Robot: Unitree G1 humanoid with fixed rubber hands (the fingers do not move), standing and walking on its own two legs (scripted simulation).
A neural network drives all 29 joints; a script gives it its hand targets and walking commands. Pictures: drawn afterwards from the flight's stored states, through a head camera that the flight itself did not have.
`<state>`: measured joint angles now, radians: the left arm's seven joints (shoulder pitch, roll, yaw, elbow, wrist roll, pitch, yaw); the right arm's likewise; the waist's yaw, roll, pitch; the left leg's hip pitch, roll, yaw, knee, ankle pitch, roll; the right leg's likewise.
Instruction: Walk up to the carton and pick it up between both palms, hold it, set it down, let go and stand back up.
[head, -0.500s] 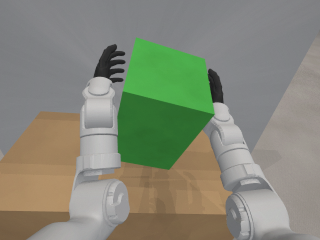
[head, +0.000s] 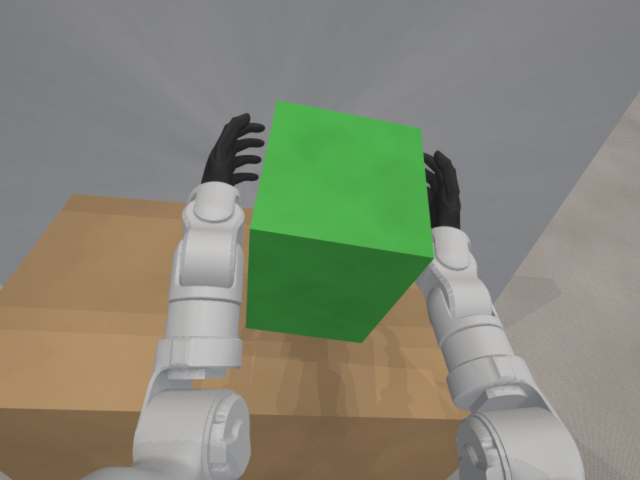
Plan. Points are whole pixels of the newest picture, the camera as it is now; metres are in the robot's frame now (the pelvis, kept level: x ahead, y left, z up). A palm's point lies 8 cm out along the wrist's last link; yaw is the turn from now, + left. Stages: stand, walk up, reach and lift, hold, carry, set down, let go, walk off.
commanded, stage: set down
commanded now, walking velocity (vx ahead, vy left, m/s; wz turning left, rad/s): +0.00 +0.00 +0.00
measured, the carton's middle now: (324, 237) +0.38 -0.01 +0.13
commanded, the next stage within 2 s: none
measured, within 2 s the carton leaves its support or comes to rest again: rests again in 1.88 s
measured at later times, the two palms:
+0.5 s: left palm (229, 199) +0.40 +0.11 +0.18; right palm (436, 243) +0.35 -0.15 +0.16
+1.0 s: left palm (249, 210) +0.43 +0.09 +0.14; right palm (438, 261) +0.36 -0.17 +0.12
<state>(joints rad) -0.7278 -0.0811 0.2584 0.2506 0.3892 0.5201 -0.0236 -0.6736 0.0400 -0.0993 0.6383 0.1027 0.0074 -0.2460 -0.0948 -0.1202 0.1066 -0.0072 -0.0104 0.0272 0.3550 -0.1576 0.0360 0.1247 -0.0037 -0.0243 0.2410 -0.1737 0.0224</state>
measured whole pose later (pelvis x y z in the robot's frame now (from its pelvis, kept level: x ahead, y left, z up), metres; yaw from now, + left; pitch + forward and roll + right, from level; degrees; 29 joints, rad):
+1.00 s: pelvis +0.01 +0.01 +0.00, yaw -1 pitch -5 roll -2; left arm -0.74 -0.06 0.28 0.57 0.35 0.29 -0.07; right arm -0.56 0.12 -0.23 0.67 -0.01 -0.10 -0.27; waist -0.12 -0.10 0.08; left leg -0.11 -0.01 0.04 0.35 -0.16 0.05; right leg 0.03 -0.01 -0.01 0.22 -0.16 0.03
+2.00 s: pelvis +0.01 +0.01 +0.00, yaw -1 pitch +3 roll -2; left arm -0.82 0.00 0.31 0.95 0.37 0.05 -0.09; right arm -0.55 0.22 -0.45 0.86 -0.22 -0.29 -0.28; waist -0.11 -0.07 0.00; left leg -0.27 0.00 0.03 0.37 -0.15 0.04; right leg -0.12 0.00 -0.03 0.20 -0.13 0.03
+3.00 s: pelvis +0.01 +0.01 +0.00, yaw +0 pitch +6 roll -2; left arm -0.87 -0.01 0.43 1.03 0.50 -0.02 -0.12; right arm -0.62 0.24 -0.64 0.99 -0.36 -0.44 -0.27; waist -0.12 -0.07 -0.04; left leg -0.35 0.00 0.02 0.38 -0.14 0.05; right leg -0.19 0.00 -0.04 0.21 -0.13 0.03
